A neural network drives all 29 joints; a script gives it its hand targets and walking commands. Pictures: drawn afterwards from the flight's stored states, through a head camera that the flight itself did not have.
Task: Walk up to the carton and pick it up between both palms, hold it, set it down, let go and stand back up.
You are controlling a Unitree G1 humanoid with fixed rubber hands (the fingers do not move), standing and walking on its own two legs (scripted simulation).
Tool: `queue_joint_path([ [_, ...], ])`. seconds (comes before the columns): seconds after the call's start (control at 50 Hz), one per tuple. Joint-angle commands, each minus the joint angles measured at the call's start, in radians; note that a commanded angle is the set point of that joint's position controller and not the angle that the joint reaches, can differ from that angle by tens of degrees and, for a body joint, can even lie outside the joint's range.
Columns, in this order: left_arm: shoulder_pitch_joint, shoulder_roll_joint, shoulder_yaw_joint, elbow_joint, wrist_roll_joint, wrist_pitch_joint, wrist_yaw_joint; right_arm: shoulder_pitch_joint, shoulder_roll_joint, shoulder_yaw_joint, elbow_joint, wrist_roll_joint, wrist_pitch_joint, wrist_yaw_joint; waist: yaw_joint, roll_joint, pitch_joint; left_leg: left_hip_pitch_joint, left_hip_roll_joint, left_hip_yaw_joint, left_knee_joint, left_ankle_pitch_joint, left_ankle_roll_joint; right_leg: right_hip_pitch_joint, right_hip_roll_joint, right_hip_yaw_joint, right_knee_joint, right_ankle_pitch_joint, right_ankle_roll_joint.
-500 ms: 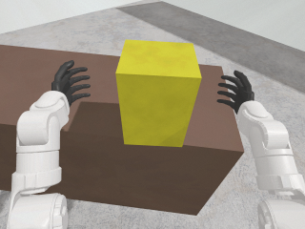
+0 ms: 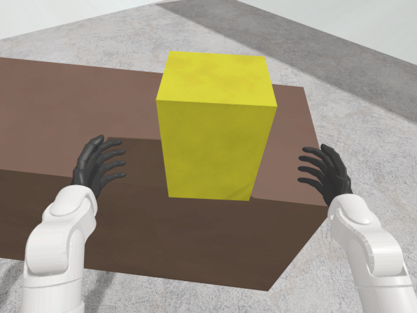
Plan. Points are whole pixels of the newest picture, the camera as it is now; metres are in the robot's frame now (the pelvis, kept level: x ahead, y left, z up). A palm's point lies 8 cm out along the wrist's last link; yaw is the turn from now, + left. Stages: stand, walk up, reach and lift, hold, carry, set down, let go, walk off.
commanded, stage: set down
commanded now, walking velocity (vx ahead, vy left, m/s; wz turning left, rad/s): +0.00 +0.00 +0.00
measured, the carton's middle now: (212, 132) +0.46 +0.03 +0.09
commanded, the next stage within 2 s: let go in 0.58 s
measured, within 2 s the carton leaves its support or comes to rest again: neither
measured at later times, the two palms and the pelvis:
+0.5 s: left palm (92, 231) +0.23 +0.22 +0.06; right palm (333, 244) +0.24 -0.19 +0.06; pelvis +0.02 +0.00 +0.00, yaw +0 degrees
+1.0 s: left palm (98, 283) +0.18 +0.23 -0.07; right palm (330, 307) +0.17 -0.22 -0.08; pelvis +0.03 +0.00 -0.01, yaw +1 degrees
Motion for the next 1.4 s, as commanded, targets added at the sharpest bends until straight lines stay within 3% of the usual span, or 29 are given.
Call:
queue_joint_path([
  [0.0,-0.143,0.088,0.004,-0.164,-0.002,-0.073,0.001,-0.144,-0.114,-0.056,-0.190,-0.009,-0.061,0.007,0.002,0.019,-0.212,-0.013,0.002,0.001,-0.004,0.202,-0.040,0.105,-0.013,0.043,-0.004,0.041,-0.014],
  [0.18,0.082,0.084,-0.042,-0.169,-0.008,-0.244,0.002,0.109,-0.099,-0.038,-0.262,-0.035,-0.180,0.037,0.015,0.023,-0.175,-0.031,0.005,-0.003,0.000,0.175,-0.035,0.054,-0.015,0.052,-0.007,0.003,-0.022],
  [0.44,0.320,0.070,-0.116,-0.040,0.006,-0.563,0.025,0.416,-0.057,0.008,-0.240,-0.076,-0.413,0.076,0.013,0.008,-0.168,-0.057,0.005,-0.031,0.029,0.244,-0.010,-0.011,-0.017,0.064,0.010,0.036,-0.029],
  [0.56,0.345,0.074,-0.138,-0.022,0.014,-0.624,0.045,0.442,-0.042,0.020,-0.215,-0.088,-0.470,0.076,0.017,0.008,-0.165,-0.077,0.009,-0.032,0.035,0.206,0.004,-0.036,-0.023,0.062,0.028,0.013,-0.027],
  [0.68,0.395,0.065,-0.130,0.070,0.051,-0.559,0.019,0.501,-0.016,0.042,-0.083,-0.121,-0.449,0.055,0.005,0.018,-0.107,-0.086,0.007,-0.021,0.035,0.153,-0.010,-0.077,-0.018,0.049,0.028,0.009,-0.010],
  [0.76,0.419,0.058,-0.127,0.193,0.097,-0.560,-0.007,0.528,-0.017,0.037,0.062,-0.162,-0.474,0.060,-0.006,0.027,-0.089,-0.107,0.003,-0.024,0.046,0.143,-0.026,-0.086,-0.006,0.033,0.054,0.033,0.000],
  [0.9,0.360,0.078,-0.133,0.498,0.163,-0.674,-0.013,0.430,-0.009,0.003,0.462,-0.265,-0.687,0.118,-0.027,0.034,-0.130,-0.189,0.001,-0.048,0.129,0.036,-0.029,-0.139,0.003,-0.002,0.196,0.018,0.005],
  [1.04,0.349,0.114,-0.157,0.600,0.162,-0.703,0.010,0.318,0.008,-0.006,0.725,-0.312,-0.834,0.136,-0.045,-0.004,-0.216,-0.238,-0.009,-0.064,0.253,0.064,-0.027,-0.153,-0.009,0.016,0.319,0.121,-0.006],
  [1.18,0.423,0.127,-0.160,0.593,0.175,-0.667,0.017,0.306,0.005,0.007,0.819,-0.320,-0.842,0.126,-0.054,0.001,-0.208,-0.214,-0.031,-0.084,0.250,0.139,-0.031,-0.113,-0.008,0.026,0.297,0.232,0.001],
  [1.38,0.386,0.129,-0.175,0.578,0.172,-0.625,0.010,0.261,0.017,0.011,0.867,-0.319,-0.808,0.124,-0.060,0.022,-0.142,-0.228,-0.026,-0.090,0.212,0.055,-0.026,-0.132,-0.013,0.019,0.250,0.125,-0.005],
])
